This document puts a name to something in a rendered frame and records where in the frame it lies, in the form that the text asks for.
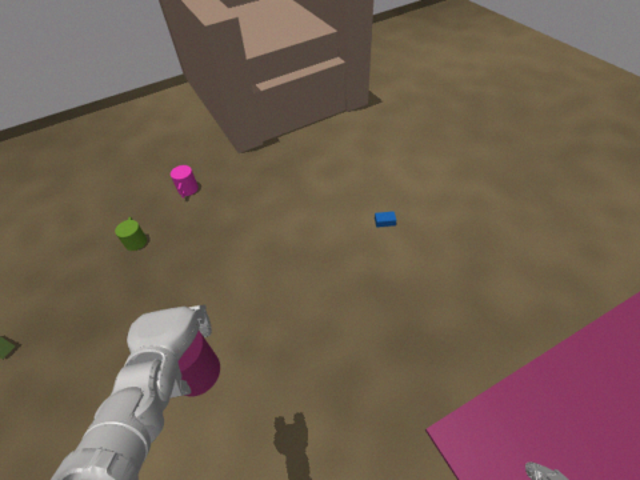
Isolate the armchair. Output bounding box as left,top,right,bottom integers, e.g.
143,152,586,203
159,0,374,154

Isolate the left robot hand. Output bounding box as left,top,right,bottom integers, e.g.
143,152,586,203
127,305,212,398

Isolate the right robot hand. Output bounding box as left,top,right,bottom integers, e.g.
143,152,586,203
525,462,569,480

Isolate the left robot arm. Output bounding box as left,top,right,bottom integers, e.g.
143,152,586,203
51,346,179,480

